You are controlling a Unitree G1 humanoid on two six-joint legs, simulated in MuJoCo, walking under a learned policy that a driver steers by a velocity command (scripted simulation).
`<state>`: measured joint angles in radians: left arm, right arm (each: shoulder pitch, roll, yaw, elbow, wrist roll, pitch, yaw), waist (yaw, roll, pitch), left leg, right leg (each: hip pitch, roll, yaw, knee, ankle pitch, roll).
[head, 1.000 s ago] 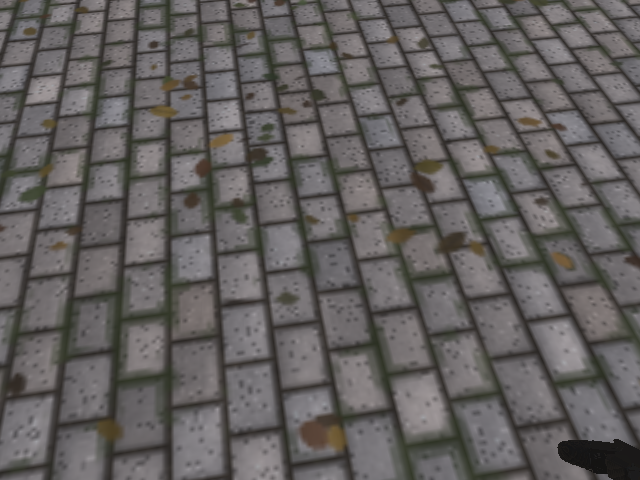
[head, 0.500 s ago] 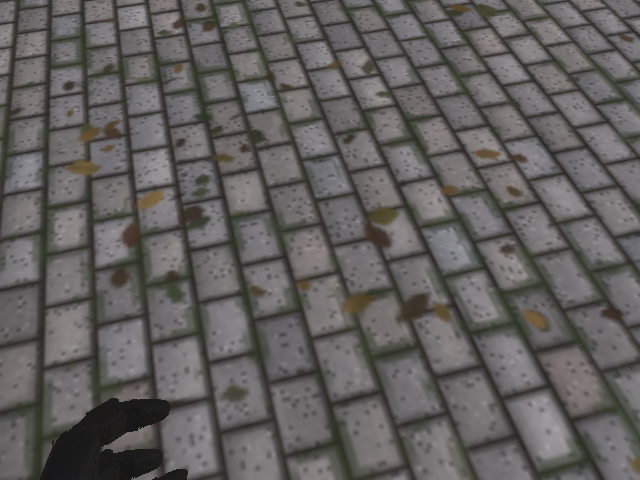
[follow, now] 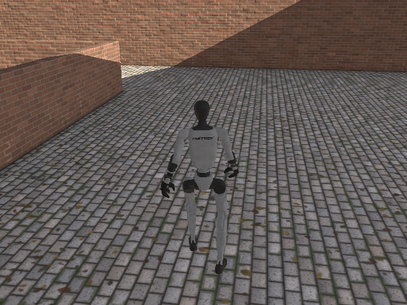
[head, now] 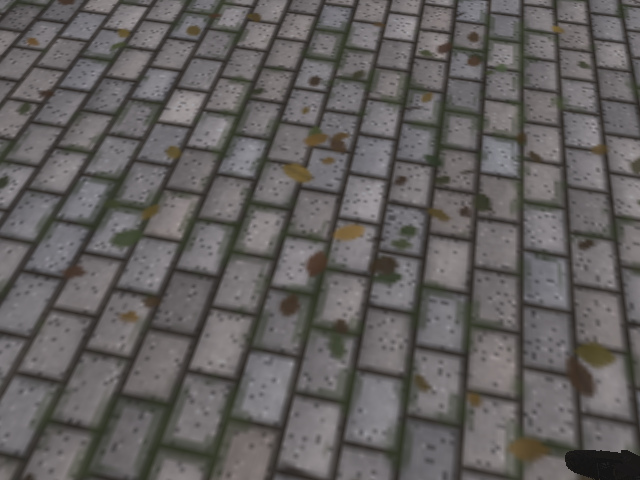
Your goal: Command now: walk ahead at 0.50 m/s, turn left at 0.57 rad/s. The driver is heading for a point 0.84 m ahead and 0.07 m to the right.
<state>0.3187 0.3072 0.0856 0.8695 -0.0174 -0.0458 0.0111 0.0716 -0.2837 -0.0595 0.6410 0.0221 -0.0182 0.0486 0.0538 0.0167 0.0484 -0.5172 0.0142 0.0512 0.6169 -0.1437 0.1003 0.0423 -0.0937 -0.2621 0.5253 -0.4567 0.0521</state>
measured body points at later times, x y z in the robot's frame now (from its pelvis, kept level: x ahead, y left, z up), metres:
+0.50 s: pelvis +0.29 -0.01 +0.01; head +0.32 -0.01 +0.46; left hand +0.47 +0.25 -0.08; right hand +0.37 -0.30 -0.11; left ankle +0.12 +0.09 -0.71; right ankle +0.44 -0.10 -0.71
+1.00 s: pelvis +0.58 +0.00 +0.01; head +0.61 -0.02 +0.46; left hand +0.64 +0.29 -0.10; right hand +0.79 -0.27 -0.05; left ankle +0.74 +0.09 -0.71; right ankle +0.44 -0.09 -0.72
